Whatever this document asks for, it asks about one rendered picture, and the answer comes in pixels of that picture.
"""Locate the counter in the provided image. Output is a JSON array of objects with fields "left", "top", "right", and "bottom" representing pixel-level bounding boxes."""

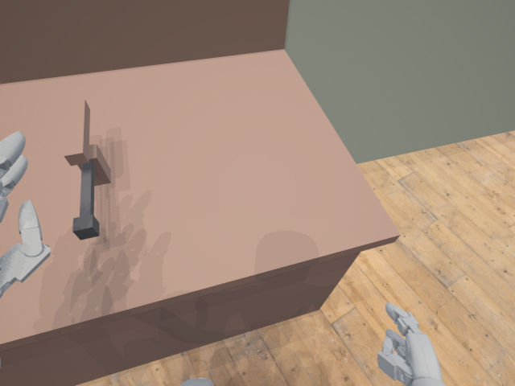
[{"left": 0, "top": 0, "right": 401, "bottom": 386}]

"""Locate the robot right hand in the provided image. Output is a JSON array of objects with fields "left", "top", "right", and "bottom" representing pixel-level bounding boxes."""
[{"left": 378, "top": 302, "right": 443, "bottom": 386}]

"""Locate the robot left hand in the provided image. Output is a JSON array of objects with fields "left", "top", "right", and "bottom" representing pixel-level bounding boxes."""
[{"left": 0, "top": 131, "right": 51, "bottom": 298}]

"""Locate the tap lever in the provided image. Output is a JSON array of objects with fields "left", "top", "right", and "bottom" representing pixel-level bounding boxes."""
[{"left": 72, "top": 160, "right": 100, "bottom": 240}]

